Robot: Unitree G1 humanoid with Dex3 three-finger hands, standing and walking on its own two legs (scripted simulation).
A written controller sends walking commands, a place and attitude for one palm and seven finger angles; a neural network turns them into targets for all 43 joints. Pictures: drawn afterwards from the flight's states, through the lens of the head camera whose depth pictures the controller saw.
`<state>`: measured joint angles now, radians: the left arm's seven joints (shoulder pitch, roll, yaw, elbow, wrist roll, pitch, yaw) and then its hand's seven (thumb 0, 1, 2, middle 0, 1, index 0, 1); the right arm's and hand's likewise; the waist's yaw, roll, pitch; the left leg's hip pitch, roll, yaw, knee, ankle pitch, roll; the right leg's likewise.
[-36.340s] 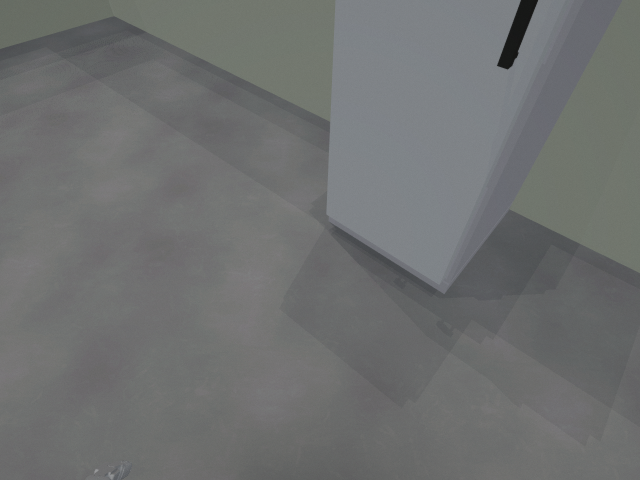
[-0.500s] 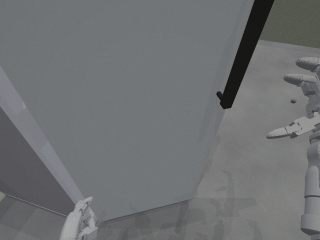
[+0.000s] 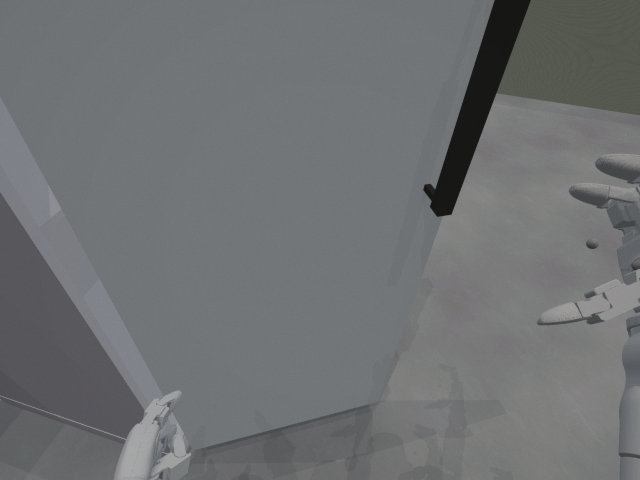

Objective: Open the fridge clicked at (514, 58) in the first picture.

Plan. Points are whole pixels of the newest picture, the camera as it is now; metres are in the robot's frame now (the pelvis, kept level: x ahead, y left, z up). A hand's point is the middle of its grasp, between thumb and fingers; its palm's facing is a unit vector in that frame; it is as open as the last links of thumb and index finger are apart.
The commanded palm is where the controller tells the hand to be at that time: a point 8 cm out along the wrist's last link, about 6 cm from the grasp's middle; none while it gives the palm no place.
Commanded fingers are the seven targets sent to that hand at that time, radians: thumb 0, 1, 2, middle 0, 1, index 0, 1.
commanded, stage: slip the hand off the handle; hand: right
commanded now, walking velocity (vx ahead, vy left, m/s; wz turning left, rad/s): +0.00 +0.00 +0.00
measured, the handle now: (466, 101) +0.48 -0.16 +0.28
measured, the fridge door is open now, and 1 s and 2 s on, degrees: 59 59 59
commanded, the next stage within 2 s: draw the hand back to the body in 0.24 s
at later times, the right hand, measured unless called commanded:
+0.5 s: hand (611, 291) +0.24 -0.25 +0.22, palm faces +0.21 +0.97 -0.09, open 14.7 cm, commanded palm +0.19 -0.28 +0.22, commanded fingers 0.00 0.55 -0.20 0.25 1.15 0.25 1.15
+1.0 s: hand (638, 337) +0.21 -0.26 +0.20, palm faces +0.43 +0.87 -0.25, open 14.0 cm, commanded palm +0.16 -0.29 +0.21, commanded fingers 0.00 0.08 -0.43 0.23 0.87 0.23 0.87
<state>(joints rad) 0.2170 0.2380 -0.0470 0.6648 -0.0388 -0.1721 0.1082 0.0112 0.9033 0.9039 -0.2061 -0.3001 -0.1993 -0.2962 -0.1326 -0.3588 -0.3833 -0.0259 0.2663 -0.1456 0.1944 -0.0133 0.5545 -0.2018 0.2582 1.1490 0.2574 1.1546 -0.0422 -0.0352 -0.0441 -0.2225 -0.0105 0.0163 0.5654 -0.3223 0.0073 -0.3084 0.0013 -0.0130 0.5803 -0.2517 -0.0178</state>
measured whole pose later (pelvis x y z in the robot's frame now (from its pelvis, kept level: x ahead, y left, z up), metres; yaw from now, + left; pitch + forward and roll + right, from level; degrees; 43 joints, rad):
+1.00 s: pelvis +0.00 +0.00 +0.00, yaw -2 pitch -4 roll +1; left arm 0.16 0.23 -0.07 0.64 -0.02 -0.23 0.09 0.01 0.90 0.90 -0.21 -0.30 -0.20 -0.30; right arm 0.24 -0.36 -0.35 -0.41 0.17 0.12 -0.02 -0.01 0.39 -0.28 0.25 1.05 0.25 1.06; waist -0.08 -0.05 -0.03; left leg -0.14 -0.01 0.05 0.53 -0.31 0.01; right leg -0.25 0.01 0.02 0.57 -0.25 -0.01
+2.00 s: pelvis +0.01 -0.01 +0.01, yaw +0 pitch -6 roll +0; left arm 0.20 0.21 -0.03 0.65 0.01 -0.12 0.09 0.01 0.90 0.90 -0.21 -0.30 -0.20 -0.30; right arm 0.43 -0.35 -0.34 -0.37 0.08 -0.06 -0.11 0.01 -0.89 -0.90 0.21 0.30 0.21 0.31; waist -0.08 -0.05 0.01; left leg -0.04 0.00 0.01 0.41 -0.27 0.00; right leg -0.13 0.02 -0.02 0.45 -0.22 -0.03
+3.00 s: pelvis -0.09 -0.05 +0.00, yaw -1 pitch -1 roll +5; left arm 0.22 0.19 0.01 0.61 0.02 -0.11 0.07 0.01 0.90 0.90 -0.21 -0.30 -0.20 -0.30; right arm 0.48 -0.44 -0.46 -0.53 0.03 -0.25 -0.15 0.01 -0.89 -0.90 0.22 0.30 0.21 0.31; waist 0.00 0.00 0.04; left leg -0.35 -0.07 0.00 0.88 -0.46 0.00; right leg -0.43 0.00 0.01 0.50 -0.07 -0.08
